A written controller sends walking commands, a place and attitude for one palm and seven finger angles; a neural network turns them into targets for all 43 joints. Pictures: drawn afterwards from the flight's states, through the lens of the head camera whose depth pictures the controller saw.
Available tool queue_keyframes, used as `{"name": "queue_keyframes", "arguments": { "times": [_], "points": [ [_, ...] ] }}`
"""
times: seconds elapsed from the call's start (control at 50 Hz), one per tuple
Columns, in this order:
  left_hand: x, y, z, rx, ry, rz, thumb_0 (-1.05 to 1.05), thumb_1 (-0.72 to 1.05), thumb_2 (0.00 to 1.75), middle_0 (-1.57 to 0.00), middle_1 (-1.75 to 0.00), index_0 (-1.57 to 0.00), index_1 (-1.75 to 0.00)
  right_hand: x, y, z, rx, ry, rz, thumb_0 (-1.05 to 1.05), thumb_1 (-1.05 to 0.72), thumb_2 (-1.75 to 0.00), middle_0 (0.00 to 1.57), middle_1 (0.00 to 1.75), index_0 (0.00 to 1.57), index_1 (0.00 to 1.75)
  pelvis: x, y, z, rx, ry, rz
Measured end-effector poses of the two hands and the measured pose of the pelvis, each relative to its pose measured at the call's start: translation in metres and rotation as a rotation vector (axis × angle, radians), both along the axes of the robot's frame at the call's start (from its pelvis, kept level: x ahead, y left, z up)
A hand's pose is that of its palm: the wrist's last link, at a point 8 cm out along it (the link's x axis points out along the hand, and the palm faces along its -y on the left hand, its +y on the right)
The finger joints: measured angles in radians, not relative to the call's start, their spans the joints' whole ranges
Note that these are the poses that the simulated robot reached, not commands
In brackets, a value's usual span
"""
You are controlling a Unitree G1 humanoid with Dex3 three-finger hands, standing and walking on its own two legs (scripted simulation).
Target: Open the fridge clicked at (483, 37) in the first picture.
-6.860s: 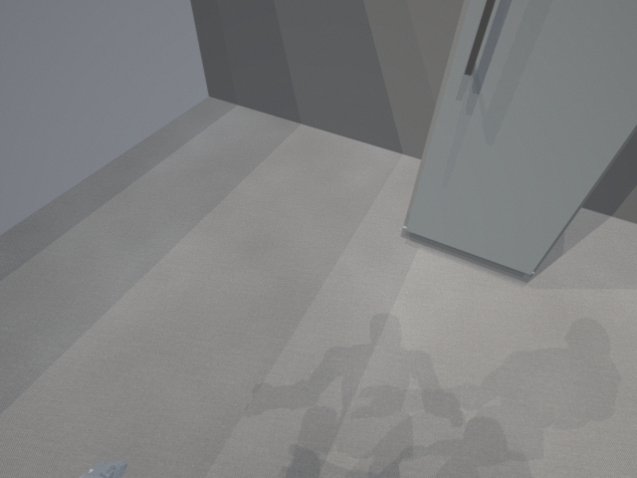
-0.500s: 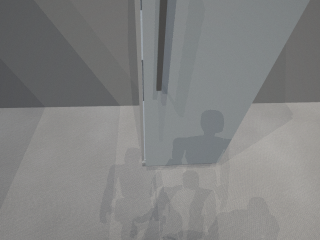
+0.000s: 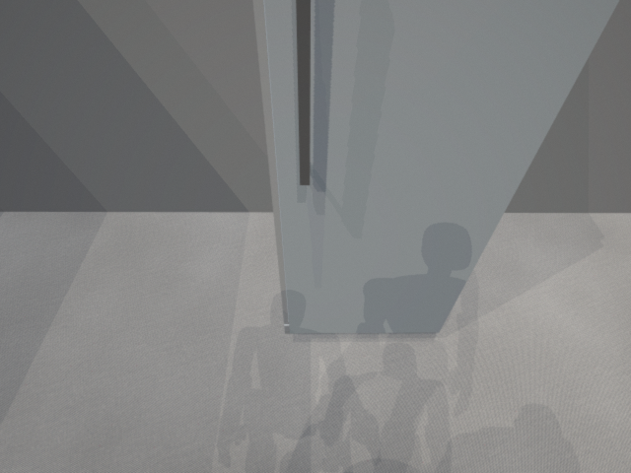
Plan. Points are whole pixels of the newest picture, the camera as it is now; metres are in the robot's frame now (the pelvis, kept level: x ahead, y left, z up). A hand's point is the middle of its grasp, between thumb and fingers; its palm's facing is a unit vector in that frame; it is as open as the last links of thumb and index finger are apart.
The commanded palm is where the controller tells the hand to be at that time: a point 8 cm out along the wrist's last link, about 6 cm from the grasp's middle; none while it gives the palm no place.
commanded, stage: look again from close up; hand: left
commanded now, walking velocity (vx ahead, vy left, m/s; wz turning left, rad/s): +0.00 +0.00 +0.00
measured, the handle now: (303, 42) +0.61 +0.06 +0.26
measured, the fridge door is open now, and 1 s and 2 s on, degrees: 0 0 0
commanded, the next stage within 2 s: shuffle to correct the standing spot in 0.32 s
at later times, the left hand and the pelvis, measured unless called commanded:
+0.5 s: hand out of the picture +0.00 +0.17 -0.17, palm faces +0.05 -0.98 -0.18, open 7.4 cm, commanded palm none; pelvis +0.01 +0.00 +0.00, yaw +0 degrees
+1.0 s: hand out of the picture +0.02 +0.15 -0.19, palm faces +0.15 -0.97 -0.18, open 7.4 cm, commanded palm none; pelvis +0.10 -0.02 -0.02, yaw +3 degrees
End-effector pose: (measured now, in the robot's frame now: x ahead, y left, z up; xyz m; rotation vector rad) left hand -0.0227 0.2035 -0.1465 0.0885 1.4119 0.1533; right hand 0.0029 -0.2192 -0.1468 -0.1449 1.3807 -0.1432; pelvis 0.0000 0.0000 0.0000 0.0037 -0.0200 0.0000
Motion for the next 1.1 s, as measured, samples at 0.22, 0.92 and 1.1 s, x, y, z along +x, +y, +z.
{"name": "queue_keyframes", "arguments": {
  "times": [0.22, 0.92, 1.1],
  "points": [
    [0.002, 0.000, 0.001, 0.006, -0.004, 0.006, 0.00, 0.90, 0.90, -0.20, -0.30, -0.20, -0.30, 0.010, -0.003, 0.001, -0.007, -0.012, 0.009, 0.01, -0.92, -0.90, 0.19, 0.29, 0.20, 0.30, 0.003, -0.001, 0.001, 0.002, -0.006, 0.002],
    [0.033, 0.000, -0.016, 0.017, 0.111, 0.065, 0.00, 0.91, 0.90, -0.20, -0.30, -0.19, -0.30, 0.051, -0.005, -0.019, -0.006, 0.078, -0.011, 0.00, -0.90, -0.90, 0.20, 0.29, 0.20, 0.30, 0.078, -0.011, -0.023, 0.011, 0.063, 0.025],
    [0.034, -0.025, -0.017, -0.018, 0.191, 0.119, 0.00, 0.90, 0.90, -0.20, -0.30, -0.19, -0.30, 0.191, -0.021, -0.011, -0.048, -0.092, 0.096, 0.01, -0.92, -0.90, 0.19, 0.29, 0.20, 0.30, 0.121, -0.014, -0.023, 0.017, 0.038, 0.046]
  ]
}}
